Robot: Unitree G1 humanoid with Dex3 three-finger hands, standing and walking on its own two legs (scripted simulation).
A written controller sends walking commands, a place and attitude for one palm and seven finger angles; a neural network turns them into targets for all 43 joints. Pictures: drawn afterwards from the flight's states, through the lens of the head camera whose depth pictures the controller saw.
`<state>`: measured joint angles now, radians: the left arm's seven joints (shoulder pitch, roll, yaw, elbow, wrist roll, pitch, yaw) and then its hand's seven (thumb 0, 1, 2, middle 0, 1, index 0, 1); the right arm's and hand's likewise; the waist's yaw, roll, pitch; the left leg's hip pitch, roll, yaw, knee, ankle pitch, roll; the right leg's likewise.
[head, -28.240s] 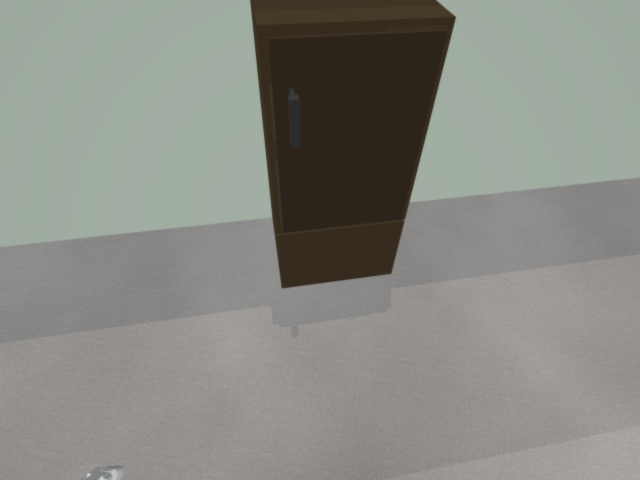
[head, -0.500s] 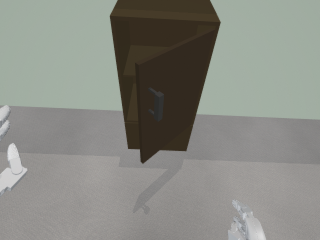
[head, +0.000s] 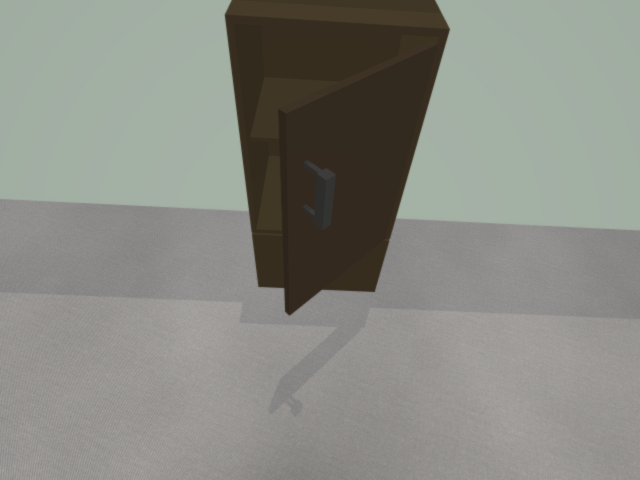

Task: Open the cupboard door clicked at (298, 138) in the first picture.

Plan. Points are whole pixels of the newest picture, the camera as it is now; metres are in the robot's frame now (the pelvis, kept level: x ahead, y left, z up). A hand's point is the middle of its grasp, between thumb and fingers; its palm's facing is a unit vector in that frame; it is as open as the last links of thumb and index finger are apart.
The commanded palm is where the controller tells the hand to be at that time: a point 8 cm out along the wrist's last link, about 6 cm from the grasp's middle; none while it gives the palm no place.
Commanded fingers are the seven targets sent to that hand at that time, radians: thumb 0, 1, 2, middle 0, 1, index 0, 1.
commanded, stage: let the arm hang, fingers relaxed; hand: left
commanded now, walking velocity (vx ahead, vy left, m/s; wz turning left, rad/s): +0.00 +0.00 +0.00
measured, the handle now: (316, 194) +0.59 +0.03 -0.01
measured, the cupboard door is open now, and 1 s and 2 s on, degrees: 46 46 46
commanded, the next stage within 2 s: look to check the result in 0.82 s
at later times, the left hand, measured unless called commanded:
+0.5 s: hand out of the picture -0.05 +0.15 -0.17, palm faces +0.08 -0.98 -0.19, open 7.4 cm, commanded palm none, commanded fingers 0.00 0.90 0.90 -0.20 -0.30 -0.20 -0.30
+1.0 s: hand out of the picture -0.01 +0.14 -0.17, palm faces +0.07 -0.98 -0.18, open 7.4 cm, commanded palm none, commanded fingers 0.00 0.90 0.90 -0.20 -0.30 -0.20 -0.30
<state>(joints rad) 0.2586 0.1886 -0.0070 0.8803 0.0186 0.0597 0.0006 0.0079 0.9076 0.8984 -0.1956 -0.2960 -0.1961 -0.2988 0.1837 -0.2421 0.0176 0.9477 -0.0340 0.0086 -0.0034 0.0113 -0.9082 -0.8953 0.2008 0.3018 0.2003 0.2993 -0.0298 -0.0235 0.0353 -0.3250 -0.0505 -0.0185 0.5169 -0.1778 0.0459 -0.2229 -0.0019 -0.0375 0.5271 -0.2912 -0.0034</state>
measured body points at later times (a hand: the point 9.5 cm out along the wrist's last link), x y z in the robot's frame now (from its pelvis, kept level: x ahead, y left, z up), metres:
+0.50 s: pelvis +0.01 -0.01 +0.00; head +0.01 -0.02 +0.45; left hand -0.05 +0.20 -0.15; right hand -0.01 -0.21 -0.16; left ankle +0.06 +0.09 -0.73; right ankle +0.00 -0.12 -0.73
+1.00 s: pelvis +0.02 -0.02 +0.01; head +0.03 -0.02 +0.46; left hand -0.01 +0.19 -0.16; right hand +0.00 -0.23 -0.16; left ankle +0.06 +0.09 -0.73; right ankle +0.00 -0.12 -0.73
